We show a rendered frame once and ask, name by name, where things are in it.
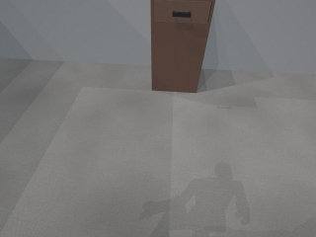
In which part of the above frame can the drawer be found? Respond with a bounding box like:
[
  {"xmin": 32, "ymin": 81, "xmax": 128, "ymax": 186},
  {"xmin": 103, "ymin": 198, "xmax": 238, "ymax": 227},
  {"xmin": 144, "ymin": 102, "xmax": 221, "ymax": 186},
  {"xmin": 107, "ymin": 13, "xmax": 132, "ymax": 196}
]
[{"xmin": 154, "ymin": 0, "xmax": 211, "ymax": 23}]

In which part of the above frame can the handle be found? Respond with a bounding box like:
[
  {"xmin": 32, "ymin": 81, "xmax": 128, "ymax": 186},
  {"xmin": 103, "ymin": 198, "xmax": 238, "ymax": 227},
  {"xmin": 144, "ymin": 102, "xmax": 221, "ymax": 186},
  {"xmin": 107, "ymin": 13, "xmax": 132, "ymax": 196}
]
[{"xmin": 172, "ymin": 11, "xmax": 192, "ymax": 18}]

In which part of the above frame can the cabinet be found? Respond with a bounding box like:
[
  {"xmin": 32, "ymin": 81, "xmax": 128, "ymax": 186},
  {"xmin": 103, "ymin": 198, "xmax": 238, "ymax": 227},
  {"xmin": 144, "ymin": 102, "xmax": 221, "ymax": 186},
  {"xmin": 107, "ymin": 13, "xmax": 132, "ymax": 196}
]
[{"xmin": 150, "ymin": 0, "xmax": 215, "ymax": 93}]

